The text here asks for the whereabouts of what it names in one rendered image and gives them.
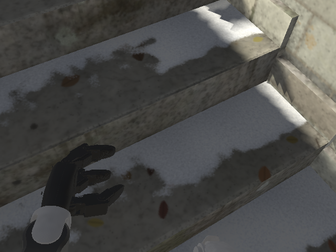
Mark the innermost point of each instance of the robot right shin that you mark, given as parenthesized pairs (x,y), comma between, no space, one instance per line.
(211,238)

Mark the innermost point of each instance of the robot left forearm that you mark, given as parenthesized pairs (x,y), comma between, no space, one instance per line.
(48,231)

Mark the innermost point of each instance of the robot right thigh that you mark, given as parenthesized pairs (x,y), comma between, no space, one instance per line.
(214,246)

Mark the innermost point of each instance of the left robot hand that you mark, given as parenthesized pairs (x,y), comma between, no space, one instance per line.
(68,178)

